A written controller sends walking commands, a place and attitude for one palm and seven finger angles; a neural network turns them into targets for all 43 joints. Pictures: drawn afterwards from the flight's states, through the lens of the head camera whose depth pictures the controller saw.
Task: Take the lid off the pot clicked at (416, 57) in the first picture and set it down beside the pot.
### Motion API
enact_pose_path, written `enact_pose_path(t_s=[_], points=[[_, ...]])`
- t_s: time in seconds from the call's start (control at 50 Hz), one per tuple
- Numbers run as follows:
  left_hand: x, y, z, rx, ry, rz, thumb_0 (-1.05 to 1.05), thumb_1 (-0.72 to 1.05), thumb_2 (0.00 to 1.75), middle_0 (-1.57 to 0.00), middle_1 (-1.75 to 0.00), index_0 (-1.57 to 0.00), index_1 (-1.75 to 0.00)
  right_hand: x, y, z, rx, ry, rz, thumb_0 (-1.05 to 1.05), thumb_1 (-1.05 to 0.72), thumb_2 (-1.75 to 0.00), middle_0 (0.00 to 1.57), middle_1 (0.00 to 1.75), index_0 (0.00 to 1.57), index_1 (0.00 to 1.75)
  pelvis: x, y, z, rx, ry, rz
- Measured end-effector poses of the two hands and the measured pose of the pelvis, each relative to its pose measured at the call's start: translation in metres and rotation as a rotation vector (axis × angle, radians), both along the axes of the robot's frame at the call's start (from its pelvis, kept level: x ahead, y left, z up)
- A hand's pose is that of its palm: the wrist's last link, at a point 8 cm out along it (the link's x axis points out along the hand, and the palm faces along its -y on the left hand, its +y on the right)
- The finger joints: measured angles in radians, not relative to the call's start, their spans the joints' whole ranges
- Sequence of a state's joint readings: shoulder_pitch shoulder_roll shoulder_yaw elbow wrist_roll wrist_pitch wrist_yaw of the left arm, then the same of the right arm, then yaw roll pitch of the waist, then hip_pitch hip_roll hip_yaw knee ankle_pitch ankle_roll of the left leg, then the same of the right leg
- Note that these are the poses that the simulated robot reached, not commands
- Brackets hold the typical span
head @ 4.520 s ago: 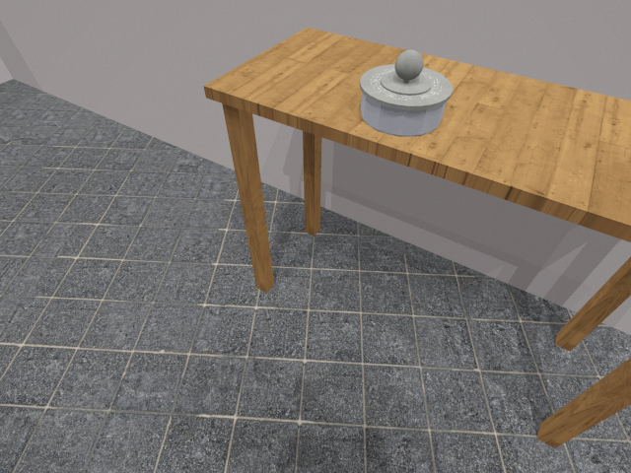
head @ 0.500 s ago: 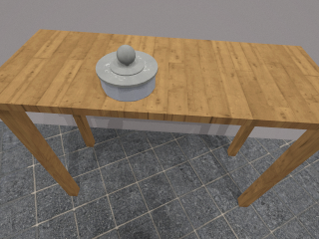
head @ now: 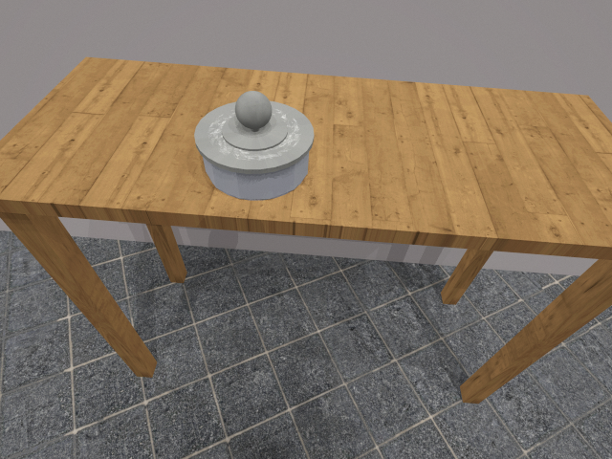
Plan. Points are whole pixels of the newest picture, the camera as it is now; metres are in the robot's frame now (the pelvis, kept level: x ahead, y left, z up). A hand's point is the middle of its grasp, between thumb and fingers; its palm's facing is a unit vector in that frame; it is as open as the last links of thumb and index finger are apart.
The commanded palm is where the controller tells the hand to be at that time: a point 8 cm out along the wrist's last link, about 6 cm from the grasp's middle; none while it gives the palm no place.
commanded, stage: look again from close up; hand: left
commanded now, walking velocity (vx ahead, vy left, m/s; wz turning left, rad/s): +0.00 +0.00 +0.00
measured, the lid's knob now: (253, 110) +0.54 +0.13 +0.17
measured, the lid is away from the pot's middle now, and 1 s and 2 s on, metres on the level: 0.00 0.00 0.00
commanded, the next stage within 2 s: shuffle to correct the standing spot in 0.14 s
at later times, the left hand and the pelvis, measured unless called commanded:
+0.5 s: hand out of the picture +0.00 +0.17 -0.18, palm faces +0.05 -0.98 -0.18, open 7.4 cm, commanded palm none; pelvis +0.03 +0.00 +0.00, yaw +0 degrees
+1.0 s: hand (184, 456) +0.15 +0.19 -0.17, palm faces +0.06 -0.97 -0.25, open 7.3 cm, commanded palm none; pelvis +0.08 +0.00 -0.01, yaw +1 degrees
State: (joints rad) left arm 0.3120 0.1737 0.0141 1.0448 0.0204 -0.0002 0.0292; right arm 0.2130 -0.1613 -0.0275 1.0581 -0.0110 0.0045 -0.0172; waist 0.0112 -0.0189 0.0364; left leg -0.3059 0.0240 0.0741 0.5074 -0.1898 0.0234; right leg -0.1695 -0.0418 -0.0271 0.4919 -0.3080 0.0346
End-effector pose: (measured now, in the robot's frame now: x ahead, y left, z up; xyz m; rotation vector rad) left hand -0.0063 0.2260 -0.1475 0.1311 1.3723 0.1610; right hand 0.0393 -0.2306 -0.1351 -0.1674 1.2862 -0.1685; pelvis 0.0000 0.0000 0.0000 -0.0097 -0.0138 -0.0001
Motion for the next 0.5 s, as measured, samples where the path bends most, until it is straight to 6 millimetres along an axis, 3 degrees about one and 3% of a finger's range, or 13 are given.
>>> enact_pose_path(t_s=[0.32, 0.5], points=[[0.003, -0.001, 0.002, -0.004, 0.014, -0.006, 0.0, 0.91, 0.9, -0.2, -0.3, -0.2, -0.3, -0.017, 0.003, -0.003, 0.01, 0.051, -0.023, 0.01, -0.93, -0.9, 0.2, 0.29, 0.2, 0.3, 0.005, 0.001, 0.001, 0.004, 0.0, -0.005], [0.005, -0.005, 0.0, -0.008, 0.038, 0.023, 0.0, 0.91, 0.9, -0.2, -0.3, -0.2, -0.3, -0.022, 0.004, -0.011, 0.036, 0.101, -0.038, 0.01, -0.91, -0.9, 0.2, 0.29, 0.2, 0.3, 0.026, -0.004, -0.004, 0.005, 0.016, 0.001]])
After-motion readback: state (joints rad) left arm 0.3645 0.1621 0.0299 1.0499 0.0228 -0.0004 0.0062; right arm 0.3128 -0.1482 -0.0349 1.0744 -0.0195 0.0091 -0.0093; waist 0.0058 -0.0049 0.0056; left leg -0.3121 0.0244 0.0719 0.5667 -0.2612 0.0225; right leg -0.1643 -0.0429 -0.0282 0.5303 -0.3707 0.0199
